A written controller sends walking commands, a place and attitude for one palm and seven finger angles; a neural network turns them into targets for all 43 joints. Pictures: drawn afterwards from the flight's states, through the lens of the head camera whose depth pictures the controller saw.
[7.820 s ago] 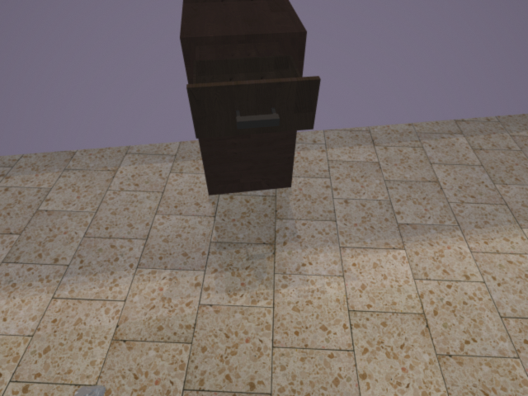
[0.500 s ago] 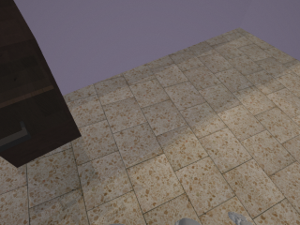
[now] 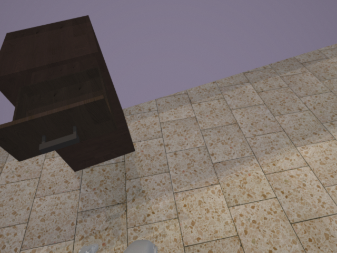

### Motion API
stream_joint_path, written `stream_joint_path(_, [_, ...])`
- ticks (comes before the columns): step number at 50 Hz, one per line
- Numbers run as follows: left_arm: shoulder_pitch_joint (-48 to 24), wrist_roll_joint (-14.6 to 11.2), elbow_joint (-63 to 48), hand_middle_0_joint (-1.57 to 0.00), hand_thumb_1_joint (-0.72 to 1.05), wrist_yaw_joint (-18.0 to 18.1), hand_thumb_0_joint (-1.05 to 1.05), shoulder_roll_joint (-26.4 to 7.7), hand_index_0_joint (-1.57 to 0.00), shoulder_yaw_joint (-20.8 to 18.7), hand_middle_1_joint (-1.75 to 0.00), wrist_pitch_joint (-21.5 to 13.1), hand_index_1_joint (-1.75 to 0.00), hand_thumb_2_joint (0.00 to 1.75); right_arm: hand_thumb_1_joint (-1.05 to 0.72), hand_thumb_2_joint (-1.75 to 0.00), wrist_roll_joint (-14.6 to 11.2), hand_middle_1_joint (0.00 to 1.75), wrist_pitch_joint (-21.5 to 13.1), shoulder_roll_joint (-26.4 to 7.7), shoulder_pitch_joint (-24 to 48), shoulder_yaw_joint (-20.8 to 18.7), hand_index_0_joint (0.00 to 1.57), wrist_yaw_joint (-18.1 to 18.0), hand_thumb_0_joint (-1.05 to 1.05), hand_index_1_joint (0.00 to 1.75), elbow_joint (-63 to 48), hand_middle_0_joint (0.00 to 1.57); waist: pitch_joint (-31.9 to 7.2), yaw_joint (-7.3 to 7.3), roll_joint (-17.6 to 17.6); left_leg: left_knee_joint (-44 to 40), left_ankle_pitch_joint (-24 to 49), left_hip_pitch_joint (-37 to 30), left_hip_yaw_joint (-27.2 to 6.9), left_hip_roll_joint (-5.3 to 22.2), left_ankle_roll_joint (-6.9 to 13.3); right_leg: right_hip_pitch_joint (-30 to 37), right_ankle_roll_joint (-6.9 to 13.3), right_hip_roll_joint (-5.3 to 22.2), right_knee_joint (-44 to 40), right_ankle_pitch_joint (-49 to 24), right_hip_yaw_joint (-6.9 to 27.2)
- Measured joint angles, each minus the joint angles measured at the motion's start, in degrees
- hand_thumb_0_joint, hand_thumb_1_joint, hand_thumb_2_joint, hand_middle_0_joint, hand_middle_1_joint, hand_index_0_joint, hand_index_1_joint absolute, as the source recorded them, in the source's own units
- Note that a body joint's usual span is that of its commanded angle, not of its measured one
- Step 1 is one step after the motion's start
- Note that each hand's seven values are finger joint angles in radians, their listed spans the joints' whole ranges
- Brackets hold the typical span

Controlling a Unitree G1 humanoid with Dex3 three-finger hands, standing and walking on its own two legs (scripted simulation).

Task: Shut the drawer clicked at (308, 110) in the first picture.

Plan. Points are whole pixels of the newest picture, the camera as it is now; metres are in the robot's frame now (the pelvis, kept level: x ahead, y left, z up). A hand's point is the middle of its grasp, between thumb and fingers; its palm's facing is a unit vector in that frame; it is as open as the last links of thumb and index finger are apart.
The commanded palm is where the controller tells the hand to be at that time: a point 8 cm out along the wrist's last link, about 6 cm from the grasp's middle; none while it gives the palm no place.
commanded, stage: turn to face it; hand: left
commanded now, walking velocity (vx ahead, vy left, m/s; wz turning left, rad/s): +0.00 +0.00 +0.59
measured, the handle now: (59, 138) +0.50 +0.42 -0.09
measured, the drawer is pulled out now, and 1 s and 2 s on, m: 0.30 0.30 0.30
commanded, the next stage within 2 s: take the last steps up to it in 0.56 s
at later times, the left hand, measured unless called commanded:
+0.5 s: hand out of the picture -0.04 +0.27 -0.17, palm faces +0.30 -0.92 -0.26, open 7.4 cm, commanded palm none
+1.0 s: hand out of the picture -0.08 +0.17 -0.15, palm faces +0.42 -0.88 -0.22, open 7.3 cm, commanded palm none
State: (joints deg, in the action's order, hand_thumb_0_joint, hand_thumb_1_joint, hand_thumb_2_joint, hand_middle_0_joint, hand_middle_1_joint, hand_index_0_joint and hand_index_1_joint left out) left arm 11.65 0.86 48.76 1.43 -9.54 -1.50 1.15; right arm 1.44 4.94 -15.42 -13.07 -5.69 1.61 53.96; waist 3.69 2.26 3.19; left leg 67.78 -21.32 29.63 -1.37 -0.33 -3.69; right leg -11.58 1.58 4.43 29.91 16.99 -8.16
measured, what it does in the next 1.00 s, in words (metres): steps on the spot, turning left: left foot, then right foot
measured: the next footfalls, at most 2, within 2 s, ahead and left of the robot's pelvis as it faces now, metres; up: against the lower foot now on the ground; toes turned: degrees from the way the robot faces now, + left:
left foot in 0.28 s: +0.01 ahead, +0.15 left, +0.00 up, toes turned +15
right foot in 0.70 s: +0.06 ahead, -0.07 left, +0.00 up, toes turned +13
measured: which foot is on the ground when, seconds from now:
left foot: up 0.00-0.26, down 0.28-0.70, up 0.72-1.00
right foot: down 0.00-0.28, up 0.30-0.68, down 0.70-1.00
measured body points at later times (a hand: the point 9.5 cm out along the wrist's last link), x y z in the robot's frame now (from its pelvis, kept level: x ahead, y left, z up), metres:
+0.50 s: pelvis -0.02 +0.04 +0.00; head +0.00 +0.06 +0.45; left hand -0.05 +0.31 -0.15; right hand +0.16 -0.16 -0.13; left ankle -0.03 +0.14 -0.74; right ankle +0.01 -0.10 -0.67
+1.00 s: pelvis +0.00 +0.01 +0.01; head +0.00 -0.01 +0.46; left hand -0.10 +0.21 -0.13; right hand +0.09 -0.22 -0.16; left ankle -0.06 +0.16 -0.67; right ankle +0.02 -0.08 -0.74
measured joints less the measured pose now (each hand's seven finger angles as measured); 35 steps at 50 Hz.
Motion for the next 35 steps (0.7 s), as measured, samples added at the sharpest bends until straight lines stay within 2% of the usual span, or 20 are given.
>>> stream_joint_path(5, [1.4,0.3,1.1,-0.21,0.9,-0.1,0.0,-0.1,-0.2,0.0,-0.3,-0.2,-0.3,0.9,-0.91,-0.9,-0.1,0.3,0.5,0.2,0.9,0.5,0.2,0.1,0.01,0.3,0.8,0.2,0.7,-0.8,-1.6,-6.4,-1.6,-2.8,1.8,2.3,-0.8,1.0,-0.3,2.2,-0.8,-0.1,-3.5])
stream_joint_path(11, [3.3,0.6,2.9,-0.21,0.9,-0.2,0.0,-1.9,-0.2,-0.8,-0.3,0.2,-0.3,0.9,-0.91,-0.9,-0.5,0.3,-0.3,0.8,4.4,1.5,0.2,-0.2,0.01,0.3,0.1,0.2,1.8,-3.16,-3.6,-21.4,-3.9,-9.1,5.0,2.3,0.4,-0.3,-1.7,4.6,2.0,1.3,-6.7])
stream_joint_path(13, [4.2,0.4,3.8,-0.21,0.9,-0.3,0.0,-3.0,-0.2,-1.4,-0.3,0.6,-0.3,0.9,-0.91,-0.9,-0.5,0.3,-1.2,1.0,5.3,2.0,0.2,-0.3,0.01,0.3,-0.8,0.2,1.6,-3.59,-4.2,-29.7,0.3,-12.7,6.3,1.9,1.2,-1.3,-2.7,5.6,4.6,2.5,-7.7])
stream_joint_path(14, [5.0,0.2,3.9,-0.21,0.9,-0.4,0.0,-3.4,-0.2,-1.7,-0.3,0.9,-0.3,0.9,-0.91,-0.9,-0.5,0.3,-1.8,0.8,5.5,2.2,0.2,-0.3,0.01,0.3,-1.5,0.2,1.1,-3.67,-3.9,-34.1,5.0,-14.4,6.2,2.1,2.4,-2.6,-3.2,5.8,7.2,3.6,-8.0])
stream_joint_path(15, [5.0,0.0,4.4,-0.21,0.9,-0.4,0.0,-4.2,-0.2,-2.0,-0.3,1.4,-0.3,0.9,-0.91,-0.9,-0.4,0.3,-2.4,1.2,6.1,2.2,0.2,-0.4,0.01,0.3,-1.9,0.2,1.3,-3.79,-4.9,-33.6,5.7,-13.9,6.1,1.4,3.6,-4.5,-4.1,6.2,11.6,7.6,-6.2])
stream_joint_path(17, [4.7,0.0,5.5,-0.21,0.9,0.0,0.0,-5.4,-0.2,-2.4,-0.3,2.9,-0.3,0.9,-0.91,-0.9,-0.3,0.3,-3.2,1.9,6.8,2.8,0.2,-0.7,0.01,0.3,-2.4,0.2,1.6,-4.28,-5.9,-31.7,3.3,-13.4,5.9,0.8,5.1,-8.5,-5.0,4.7,21.6,14.3,-0.9])
stream_joint_path(19, [4.0,-0.1,6.4,-0.2,0.9,0.1,0.0,-5.8,-0.2,-2.6,-0.29,3.6,-0.29,0.9,-0.91,-0.9,-0.2,0.3,-3.5,2.4,6.7,3.2,0.2,-1.3,0.01,0.3,-2.7,0.2,1.3,-4.2,-5.6,-32.9,2.9,-14.1,5.0,0.6,5.6,-11.7,-5.5,2.8,29.0,14.0,2.3])
stream_joint_path(22, [3.1,-0.2,6.4,-0.2,0.91,-0.3,0.0,-5.8,-0.2,-2.5,-0.29,3.2,-0.29,0.9,-0.91,-0.9,-0.2,0.3,-3.5,3.0,6.5,3.7,0.2,-1.8,0.01,0.3,-2.3,0.2,1.0,-4.22,-5.0,-36.8,5.3,-15.7,3.8,0.2,5.5,-14.1,-6.0,1.7,32.5,9.8,4.5])
stream_joint_path(26, [2.2,-0.3,5.6,-0.2,0.91,-0.4,0.0,-5.0,-0.2,-2.0,-0.29,2.7,-0.29,0.9,-0.91,-0.9,-0.3,0.3,-3.4,3.8,5.8,4.1,0.21,-1.9,0.01,0.3,-1.5,0.2,0.5,-3.97,-4.1,-40.3,7.7,-17.1,2.7,-0.3,5.8,-13.8,-6.3,0.7,28.4,7.8,5.6])
stream_joint_path(30, [1.1,-0.4,5.1,-0.2,0.91,-0.4,0.0,-3.7,-0.2,-1.5,-0.29,2.5,-0.29,0.9,-0.91,-0.9,-0.1,0.3,-3.0,4.5,4.6,4.1,0.21,-1.7,0.01,0.3,-0.8,0.21,0.1,-2.94,-3.1,-40.9,8.5,-17.0,1.6,-0.7,5.3,-10.8,-5.9,-0.5,20.5,8.2,5.8])
stream_joint_path(33, [0.4,-0.6,4.6,-0.2,0.91,-0.3,0.0,-2.5,-0.2,-1.1,-0.29,1.8,-0.29,0.9,-0.91,-0.9,0.0,0.3,-2.7,4.5,3.5,3.8,0.21,-1.7,0.01,0.3,0.1,0.21,-0.3,-2.22,-2.2,-39.8,8.4,-16.0,0.8,-1.0,4.6,-7.1,-5.3,-1.7,12.6,6.1,5.6])
stream_joint_path(35, [0.4,-0.5,4.3,-0.2,0.9,-0.2,0.0,-1.9,-0.2,-0.7,-0.29,0.7,-0.29,0.9,-0.91,-0.9,-0.3,0.3,-2.5,4.5,2.4,3.6,0.21,-1.7,0.01,0.3,0.8,0.21,-0.8,-2.1,-2.0,-37.6,7.7,-14.6,0.3,-1.5,3.8,-3.1,-4.4,-2.1,3.6,0.8,5.2])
